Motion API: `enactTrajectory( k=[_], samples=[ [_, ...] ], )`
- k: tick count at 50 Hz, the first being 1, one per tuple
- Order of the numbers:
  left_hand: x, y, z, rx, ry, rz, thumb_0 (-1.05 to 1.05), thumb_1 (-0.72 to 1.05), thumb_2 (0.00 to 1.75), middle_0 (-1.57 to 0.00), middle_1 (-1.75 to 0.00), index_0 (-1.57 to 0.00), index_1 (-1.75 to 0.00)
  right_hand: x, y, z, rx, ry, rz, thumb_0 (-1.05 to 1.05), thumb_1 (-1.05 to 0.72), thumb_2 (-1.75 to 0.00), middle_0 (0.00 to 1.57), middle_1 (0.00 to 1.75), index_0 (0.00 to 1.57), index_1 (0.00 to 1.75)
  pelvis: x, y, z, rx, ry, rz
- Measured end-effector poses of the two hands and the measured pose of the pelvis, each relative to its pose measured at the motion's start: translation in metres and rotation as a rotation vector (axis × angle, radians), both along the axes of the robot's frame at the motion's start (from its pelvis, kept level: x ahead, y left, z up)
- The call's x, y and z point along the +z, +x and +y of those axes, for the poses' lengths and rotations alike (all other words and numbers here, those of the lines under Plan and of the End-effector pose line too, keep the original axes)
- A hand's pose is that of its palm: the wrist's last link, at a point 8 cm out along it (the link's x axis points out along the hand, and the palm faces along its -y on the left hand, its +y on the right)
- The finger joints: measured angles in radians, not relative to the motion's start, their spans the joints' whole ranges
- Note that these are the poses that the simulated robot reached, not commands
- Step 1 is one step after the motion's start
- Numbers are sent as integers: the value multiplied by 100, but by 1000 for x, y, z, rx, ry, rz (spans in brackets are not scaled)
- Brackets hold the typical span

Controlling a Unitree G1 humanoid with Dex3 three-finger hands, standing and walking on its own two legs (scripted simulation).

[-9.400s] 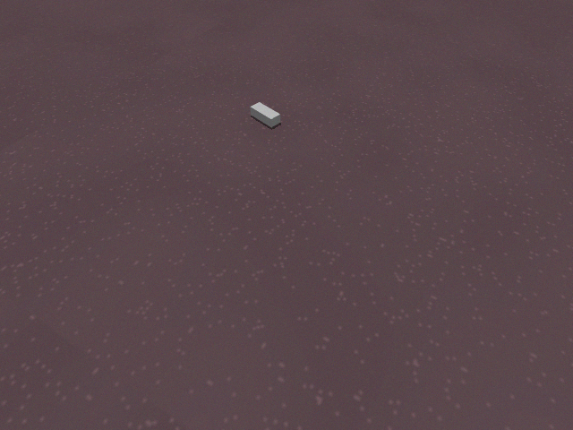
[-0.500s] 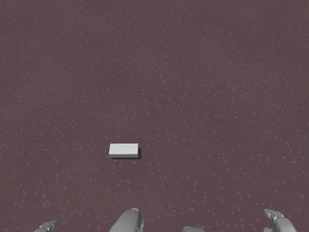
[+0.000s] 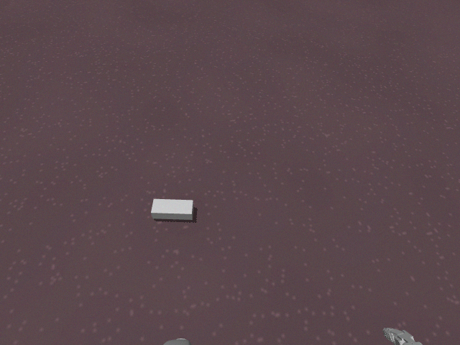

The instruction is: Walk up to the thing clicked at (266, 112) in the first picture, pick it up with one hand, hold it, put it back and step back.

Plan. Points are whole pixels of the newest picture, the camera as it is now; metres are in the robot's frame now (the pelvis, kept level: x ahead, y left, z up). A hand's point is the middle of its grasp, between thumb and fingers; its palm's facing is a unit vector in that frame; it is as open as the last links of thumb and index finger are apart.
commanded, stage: walk up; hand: left
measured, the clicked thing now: (173, 209) +0.76 +0.26 -0.73
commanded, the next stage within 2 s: stand in 0.64 s
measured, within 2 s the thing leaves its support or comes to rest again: neither
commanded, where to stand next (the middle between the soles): +0.41 +0.00 m, yaw +1 degrees
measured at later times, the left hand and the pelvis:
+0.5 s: hand out of the picture +0.05 +0.27 -0.14, palm faces +0.04 -0.93 -0.37, open 7.4 cm; pelvis -0.02 -0.01 +0.01, yaw +2 degrees
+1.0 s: hand out of the picture +0.05 +0.24 -0.14, palm faces +0.01 -0.94 -0.34, open 7.4 cm; pelvis -0.02 -0.01 +0.02, yaw +2 degrees
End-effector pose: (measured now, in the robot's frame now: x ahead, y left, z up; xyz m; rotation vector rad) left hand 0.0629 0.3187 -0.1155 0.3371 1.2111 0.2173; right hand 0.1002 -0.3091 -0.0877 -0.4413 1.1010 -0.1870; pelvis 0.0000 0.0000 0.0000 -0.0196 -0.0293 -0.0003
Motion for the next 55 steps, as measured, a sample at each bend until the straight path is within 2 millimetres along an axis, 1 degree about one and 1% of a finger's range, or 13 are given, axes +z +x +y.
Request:
enactTrajectory(
  k=[3, 5, 7, 9, 13, 17, 20, 23, 33, 40, 46, 55],
  samples=[
    [-1, -24, -9, 6, 24, 21, 1, 91, 90, -20, -30, -20, -30, -10, -9, -14, -20, 12, -13, 0, -90, -90, 21, 30, 21, 30, -6, -11, -9, -6, -23, -18],
    [3, -38, -15, 13, 23, 26, 1, 91, 90, -20, -30, -20, -30, -13, -17, -17, -38, 25, -3, 0, -90, -90, 20, 30, 21, 30, -4, -14, -11, -14, -12, -20],
    [7, -46, -18, 25, 22, 23, 1, 91, 90, -20, -30, -20, -30, -16, -24, -18, -51, 41, 6, 1, -90, -90, 20, 30, 21, 30, -2, -16, -11, -13, -2, -22],
    [10, -50, -19, 32, 23, 12, 1, 90, 90, -20, -30, -20, -30, -19, -31, -15, -53, 52, 20, 1, -90, -90, 20, 30, 21, 30, -1, -18, -9, -1, 5, -21],
    [10, -45, -12, 42, 19, -28, 1, 90, 90, -20, -30, -20, -30, -25, -42, -5, -37, 63, 58, 1, -91, -90, 20, 30, 21, 30, -2, -22, -3, 30, 16, -22],
    [9, -35, -5, 48, 11, -48, 1, 90, 90, -20, -30, -20, -30, -24, -50, 12, -33, 89, 63, 1, -91, -90, 20, 30, 21, 30, 1, -26, 0, 20, 33, -28],
    [11, -27, -6, 42, 9, -68, 1, 91, 90, -20, -30, -20, -30, -22, -50, 19, -27, 110, 60, 1, -90, -90, 20, 30, 21, 30, 4, -27, -2, 21, 19, -27],
    [14, -22, -8, 34, 6, -82, 1, 91, 90, -20, -30, -20, -30, -20, -44, 22, -24, 124, 51, 1, -90, -90, 20, 30, 21, 30, 7, -26, -5, 27, 10, -23],
    [17, -15, -15, 51, -1, -68, 1, 91, 90, -20, -30, -20, -30, -14, -16, 14, -14, 109, 24, 1, -90, -90, 20, 30, 21, 30, 11, -18, -7, 45, 10, -17],
    [15, -15, -22, 47, -19, -23, 1, 91, 90, -20, -30, -20, -30, -7, -7, 10, -16, 93, 15, 0, -90, -90, 20, 30, 21, 30, 16, -18, -7, 34, 15, -20],
    [15, -16, -28, 33, -29, -6, 1, 91, 90, -20, -30, -20, -30, -5, -12, 7, -27, 93, 23, 0, -90, -90, 20, 30, 21, 30, 19, -22, -9, 29, 16, -22],
    [16, -24, -30, 27, -26, 20, 1, 91, 90, -20, -30, -20, -30, -10, -36, 3, -54, 100, 86, 0, -90, -90, 20, 30, 21, 30, 20, -25, -12, 29, 16, -12]
  ],
)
